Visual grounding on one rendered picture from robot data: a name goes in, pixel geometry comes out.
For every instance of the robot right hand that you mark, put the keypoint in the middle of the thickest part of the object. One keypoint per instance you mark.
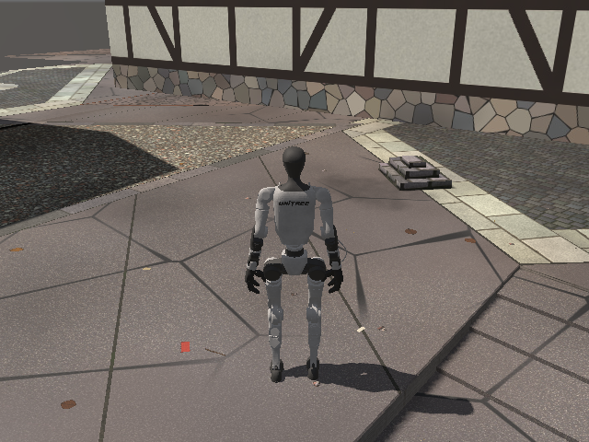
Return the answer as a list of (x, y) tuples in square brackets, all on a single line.
[(336, 281)]

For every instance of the left robot upper arm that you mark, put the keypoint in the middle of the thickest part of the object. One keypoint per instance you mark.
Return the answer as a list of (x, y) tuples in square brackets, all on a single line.
[(262, 209)]

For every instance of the right robot forearm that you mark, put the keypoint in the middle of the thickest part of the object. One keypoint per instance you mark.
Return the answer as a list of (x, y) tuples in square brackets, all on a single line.
[(333, 251)]

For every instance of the right robot shin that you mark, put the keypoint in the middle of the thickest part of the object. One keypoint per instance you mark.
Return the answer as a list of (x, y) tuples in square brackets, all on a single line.
[(314, 333)]

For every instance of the left robot forearm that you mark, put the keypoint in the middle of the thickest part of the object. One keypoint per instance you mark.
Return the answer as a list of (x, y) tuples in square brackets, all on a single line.
[(254, 251)]

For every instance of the robot left hand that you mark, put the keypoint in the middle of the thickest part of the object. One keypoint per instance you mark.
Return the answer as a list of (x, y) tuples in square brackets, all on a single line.
[(249, 279)]

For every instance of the humanoid robot head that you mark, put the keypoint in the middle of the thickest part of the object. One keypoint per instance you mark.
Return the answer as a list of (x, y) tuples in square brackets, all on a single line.
[(294, 159)]

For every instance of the right robot upper arm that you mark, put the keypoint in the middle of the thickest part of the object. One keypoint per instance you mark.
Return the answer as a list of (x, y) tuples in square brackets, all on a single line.
[(326, 211)]

